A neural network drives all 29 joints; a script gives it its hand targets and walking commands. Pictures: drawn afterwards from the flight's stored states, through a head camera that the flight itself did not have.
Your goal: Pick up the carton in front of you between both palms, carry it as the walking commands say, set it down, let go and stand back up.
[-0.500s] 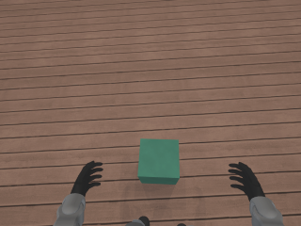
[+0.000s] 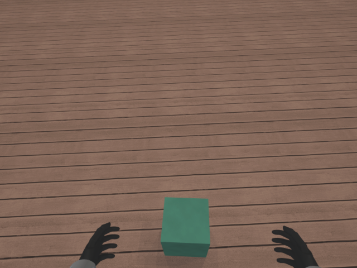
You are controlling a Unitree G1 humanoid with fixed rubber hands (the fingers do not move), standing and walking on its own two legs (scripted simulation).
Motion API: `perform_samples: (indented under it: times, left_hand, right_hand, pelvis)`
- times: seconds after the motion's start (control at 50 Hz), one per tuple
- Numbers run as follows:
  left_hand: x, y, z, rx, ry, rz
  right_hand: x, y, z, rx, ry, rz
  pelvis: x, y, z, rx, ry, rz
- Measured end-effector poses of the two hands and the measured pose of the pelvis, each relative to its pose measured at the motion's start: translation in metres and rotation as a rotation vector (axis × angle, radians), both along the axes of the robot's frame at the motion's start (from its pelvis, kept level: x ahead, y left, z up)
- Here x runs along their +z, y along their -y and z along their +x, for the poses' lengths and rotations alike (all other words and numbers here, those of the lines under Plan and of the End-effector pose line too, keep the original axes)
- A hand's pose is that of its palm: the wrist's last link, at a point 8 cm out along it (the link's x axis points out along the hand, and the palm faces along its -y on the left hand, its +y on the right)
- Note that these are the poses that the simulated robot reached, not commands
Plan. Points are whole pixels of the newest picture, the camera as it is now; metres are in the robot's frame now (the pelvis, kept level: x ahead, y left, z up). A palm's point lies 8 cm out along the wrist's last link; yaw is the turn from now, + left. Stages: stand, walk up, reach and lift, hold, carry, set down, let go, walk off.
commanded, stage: let go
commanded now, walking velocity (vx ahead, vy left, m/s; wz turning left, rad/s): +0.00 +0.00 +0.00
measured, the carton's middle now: (185, 227) +0.42 +0.03 -0.65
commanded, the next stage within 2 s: stand in 0.08 s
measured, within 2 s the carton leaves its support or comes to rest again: neither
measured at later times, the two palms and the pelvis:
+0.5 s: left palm (65, 267) +0.15 +0.29 -0.09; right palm out of the picture +0.15 -0.28 -0.08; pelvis +0.02 +0.01 +0.00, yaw +0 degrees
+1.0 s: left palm out of the picture +0.12 +0.31 -0.10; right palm out of the picture +0.12 -0.29 -0.09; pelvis +0.01 +0.01 +0.00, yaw +0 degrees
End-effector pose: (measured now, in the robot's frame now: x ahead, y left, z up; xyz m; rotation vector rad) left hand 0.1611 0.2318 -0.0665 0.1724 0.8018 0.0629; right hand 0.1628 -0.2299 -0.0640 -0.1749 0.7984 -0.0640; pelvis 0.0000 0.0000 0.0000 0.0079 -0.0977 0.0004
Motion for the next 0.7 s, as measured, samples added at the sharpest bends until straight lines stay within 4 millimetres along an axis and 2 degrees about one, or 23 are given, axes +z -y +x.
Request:
perform_samples:
  times: [0.1,0.22,0.32,0.52,0.7]
  left_hand:
    - [-0.001,-0.006,-0.001,0.011,-0.009,0.026]
    - [-0.011,-0.039,-0.007,0.042,-0.036,0.136]
    - [-0.018,-0.056,-0.012,0.046,-0.078,0.172]
    - [-0.026,-0.063,-0.012,0.046,-0.127,0.185]
    - [-0.029,-0.066,-0.017,0.049,-0.157,0.191]
  right_hand:
    - [-0.003,0.000,-0.001,-0.006,-0.001,-0.017]
    - [-0.015,0.030,-0.011,-0.037,-0.067,-0.145]
    - [-0.015,0.047,-0.013,-0.055,-0.096,-0.197]
    - [-0.017,0.052,-0.009,-0.065,-0.126,-0.220]
    - [-0.023,0.050,-0.017,-0.072,-0.162,-0.214]
  pelvis:
    - [-0.001,-0.002,0.002,0.001,-0.010,-0.003]
    - [-0.004,-0.004,0.007,-0.004,-0.073,-0.007]
    - [-0.004,-0.006,0.013,-0.006,-0.093,-0.010]
    - [-0.003,-0.009,0.022,-0.006,-0.097,-0.011]
    - [-0.001,-0.011,0.022,-0.007,-0.088,-0.009]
